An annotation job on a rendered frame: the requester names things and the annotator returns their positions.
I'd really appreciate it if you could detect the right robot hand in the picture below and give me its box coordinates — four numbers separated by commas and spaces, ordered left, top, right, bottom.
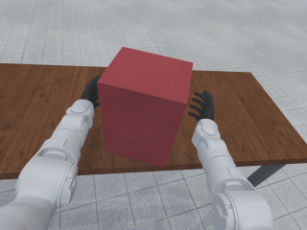
188, 90, 215, 122

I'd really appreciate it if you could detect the robot right upper arm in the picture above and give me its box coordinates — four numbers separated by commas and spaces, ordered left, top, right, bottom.
211, 190, 273, 230

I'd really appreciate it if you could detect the left robot forearm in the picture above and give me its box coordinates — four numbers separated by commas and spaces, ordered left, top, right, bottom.
15, 99, 94, 197

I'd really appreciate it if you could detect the left robot hand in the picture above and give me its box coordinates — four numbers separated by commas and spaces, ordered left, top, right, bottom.
81, 75, 101, 108

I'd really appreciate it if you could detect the table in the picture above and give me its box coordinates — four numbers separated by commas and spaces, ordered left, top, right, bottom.
0, 63, 307, 188

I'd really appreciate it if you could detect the carton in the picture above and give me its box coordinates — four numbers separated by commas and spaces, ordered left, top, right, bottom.
97, 47, 193, 168

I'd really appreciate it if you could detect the robot left upper arm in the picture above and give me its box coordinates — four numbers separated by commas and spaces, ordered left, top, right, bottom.
0, 155, 79, 230

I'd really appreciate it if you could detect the right robot forearm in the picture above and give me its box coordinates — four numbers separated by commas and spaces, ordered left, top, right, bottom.
191, 119, 273, 225

